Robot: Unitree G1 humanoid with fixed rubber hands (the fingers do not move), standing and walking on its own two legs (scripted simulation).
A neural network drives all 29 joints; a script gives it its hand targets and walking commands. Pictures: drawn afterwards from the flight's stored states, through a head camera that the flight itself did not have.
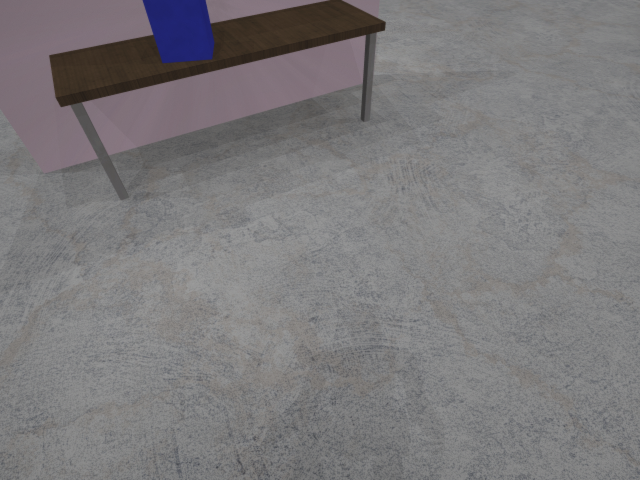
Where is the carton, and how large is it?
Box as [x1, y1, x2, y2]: [143, 0, 213, 62]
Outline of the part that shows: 143,0 162,62 211,58 213,49 213,38 205,0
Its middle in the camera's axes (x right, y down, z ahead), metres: -0.59 -0.93 +1.66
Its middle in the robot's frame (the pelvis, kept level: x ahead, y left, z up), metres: +1.87 +0.62 -0.09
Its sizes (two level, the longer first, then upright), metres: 0.215 0.200 0.246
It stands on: a table, 0.56 m high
